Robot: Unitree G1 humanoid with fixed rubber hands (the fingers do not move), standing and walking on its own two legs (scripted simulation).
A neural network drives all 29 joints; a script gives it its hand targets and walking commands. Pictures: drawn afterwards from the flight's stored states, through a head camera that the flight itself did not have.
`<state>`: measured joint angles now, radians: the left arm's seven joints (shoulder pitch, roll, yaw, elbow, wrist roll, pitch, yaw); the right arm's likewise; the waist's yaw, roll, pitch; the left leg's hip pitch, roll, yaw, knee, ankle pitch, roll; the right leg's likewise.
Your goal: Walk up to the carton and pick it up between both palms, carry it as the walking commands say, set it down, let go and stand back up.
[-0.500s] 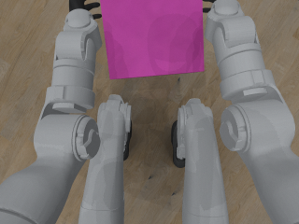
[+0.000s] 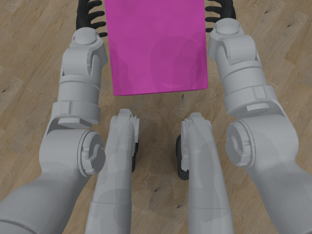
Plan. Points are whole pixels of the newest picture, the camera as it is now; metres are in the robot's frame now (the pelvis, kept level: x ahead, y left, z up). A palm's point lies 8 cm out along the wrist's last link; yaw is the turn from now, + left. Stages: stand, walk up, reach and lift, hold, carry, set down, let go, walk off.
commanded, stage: reach and lift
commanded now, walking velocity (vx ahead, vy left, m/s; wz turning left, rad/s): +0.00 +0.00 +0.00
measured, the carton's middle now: (157, 42) +0.53 +0.03 -0.11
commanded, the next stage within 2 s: none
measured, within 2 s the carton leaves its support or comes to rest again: neither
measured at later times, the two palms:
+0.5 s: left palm out of the picture +0.48 +0.17 +0.13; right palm out of the picture +0.49 -0.12 +0.12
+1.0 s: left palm out of the picture +0.45 +0.18 +0.18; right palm out of the picture +0.49 -0.11 +0.18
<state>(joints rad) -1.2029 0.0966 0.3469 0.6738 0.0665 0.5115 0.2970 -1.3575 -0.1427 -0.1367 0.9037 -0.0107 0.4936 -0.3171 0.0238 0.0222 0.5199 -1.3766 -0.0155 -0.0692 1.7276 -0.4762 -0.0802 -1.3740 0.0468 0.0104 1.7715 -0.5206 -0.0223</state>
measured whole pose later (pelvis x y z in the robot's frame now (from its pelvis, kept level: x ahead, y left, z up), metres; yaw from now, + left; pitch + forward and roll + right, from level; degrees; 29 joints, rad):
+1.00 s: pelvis +0.11 +0.00 +0.18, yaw +1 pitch +12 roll +0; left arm -0.55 -0.09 0.43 0.64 0.25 0.46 0.11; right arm -0.67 0.10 -0.30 0.82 -0.25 0.41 -0.11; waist 0.03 0.02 -0.10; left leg -0.84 -0.02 -0.09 1.04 -0.40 -0.06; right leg -0.83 0.04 0.01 1.07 -0.45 -0.02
